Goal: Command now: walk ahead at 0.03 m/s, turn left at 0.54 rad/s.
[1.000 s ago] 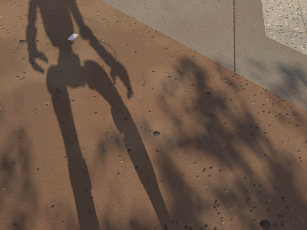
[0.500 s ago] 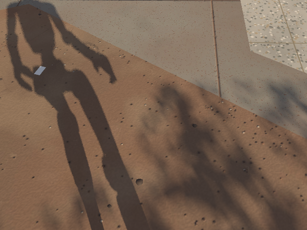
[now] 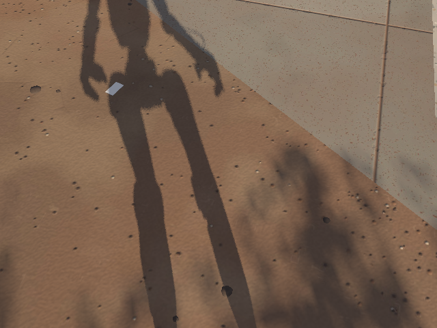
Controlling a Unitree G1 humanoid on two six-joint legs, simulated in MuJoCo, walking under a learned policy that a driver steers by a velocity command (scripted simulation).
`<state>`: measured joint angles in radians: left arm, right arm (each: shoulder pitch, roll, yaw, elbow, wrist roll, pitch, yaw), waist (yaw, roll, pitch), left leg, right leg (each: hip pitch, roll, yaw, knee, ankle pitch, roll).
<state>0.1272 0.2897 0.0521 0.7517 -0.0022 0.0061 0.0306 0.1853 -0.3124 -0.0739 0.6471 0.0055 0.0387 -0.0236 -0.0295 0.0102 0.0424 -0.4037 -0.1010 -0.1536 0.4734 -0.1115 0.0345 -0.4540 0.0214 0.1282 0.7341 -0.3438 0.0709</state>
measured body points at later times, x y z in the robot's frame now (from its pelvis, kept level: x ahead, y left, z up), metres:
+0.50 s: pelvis +0.02 -0.02 +0.00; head +0.05 +0.00 +0.45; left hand +0.06 +0.30 -0.11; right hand +0.27 -0.22 -0.08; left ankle -0.02 +0.09 -0.73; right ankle +0.05 -0.15 -0.74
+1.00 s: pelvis +0.13 +0.02 +0.00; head +0.15 +0.02 +0.45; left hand +0.13 +0.35 -0.07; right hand +0.36 -0.18 -0.11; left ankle -0.02 +0.09 -0.71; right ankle +0.23 -0.06 -0.74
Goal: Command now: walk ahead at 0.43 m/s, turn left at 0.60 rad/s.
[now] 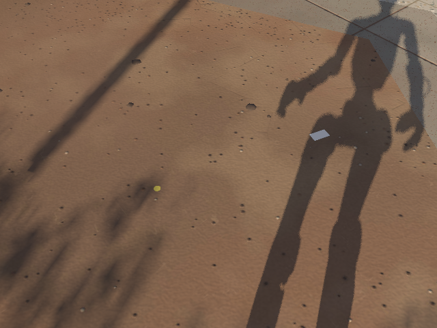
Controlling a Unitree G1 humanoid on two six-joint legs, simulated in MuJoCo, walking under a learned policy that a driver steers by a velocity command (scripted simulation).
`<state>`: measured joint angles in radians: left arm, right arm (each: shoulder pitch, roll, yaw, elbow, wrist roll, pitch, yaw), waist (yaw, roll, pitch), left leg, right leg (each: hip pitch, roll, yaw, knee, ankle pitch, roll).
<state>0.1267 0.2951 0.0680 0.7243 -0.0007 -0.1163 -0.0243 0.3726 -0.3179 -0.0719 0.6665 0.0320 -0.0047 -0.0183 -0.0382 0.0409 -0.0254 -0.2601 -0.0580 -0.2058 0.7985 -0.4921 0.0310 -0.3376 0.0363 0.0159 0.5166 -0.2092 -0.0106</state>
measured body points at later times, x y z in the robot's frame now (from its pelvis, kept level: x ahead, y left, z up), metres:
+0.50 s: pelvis +0.25 +0.08 -0.02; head +0.29 +0.10 +0.43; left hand +0.18 +0.36 -0.15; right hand +0.52 -0.10 -0.09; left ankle +0.32 +0.18 -0.73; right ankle +0.08 -0.11 -0.65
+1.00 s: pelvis +0.54 +0.11 -0.02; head +0.58 +0.11 +0.43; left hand +0.74 +0.36 -0.11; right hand +0.59 -0.18 -0.14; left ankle +0.33 +0.19 -0.71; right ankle +0.66 +0.04 -0.74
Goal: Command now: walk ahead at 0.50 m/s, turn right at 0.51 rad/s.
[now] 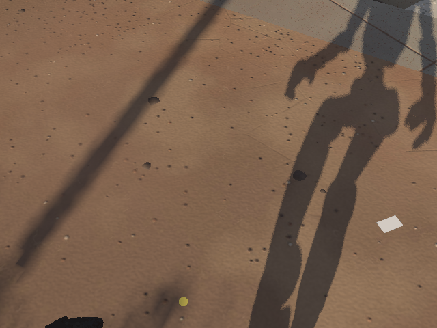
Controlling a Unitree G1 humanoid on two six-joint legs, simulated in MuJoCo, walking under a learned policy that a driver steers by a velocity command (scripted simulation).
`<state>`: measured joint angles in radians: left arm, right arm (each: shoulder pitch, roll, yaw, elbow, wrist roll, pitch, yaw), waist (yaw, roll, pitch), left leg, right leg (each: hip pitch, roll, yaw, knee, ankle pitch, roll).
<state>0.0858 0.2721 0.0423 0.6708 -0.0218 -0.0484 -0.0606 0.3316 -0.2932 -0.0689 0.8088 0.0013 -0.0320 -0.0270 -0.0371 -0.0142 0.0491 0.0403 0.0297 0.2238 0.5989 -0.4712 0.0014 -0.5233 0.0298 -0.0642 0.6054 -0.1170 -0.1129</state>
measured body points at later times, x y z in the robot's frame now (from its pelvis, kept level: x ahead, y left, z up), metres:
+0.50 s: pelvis +0.31 +0.03 +0.01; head +0.33 +0.02 +0.46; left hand +0.42 +0.29 -0.11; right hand +0.44 -0.27 -0.07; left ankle +0.42 +0.11 -0.71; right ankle +0.13 -0.07 -0.67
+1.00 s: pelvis +0.55 -0.07 +0.01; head +0.59 -0.09 +0.46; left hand +0.85 +0.08 -0.05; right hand +0.47 -0.34 -0.12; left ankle +0.43 +0.11 -0.67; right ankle +0.63 -0.20 -0.71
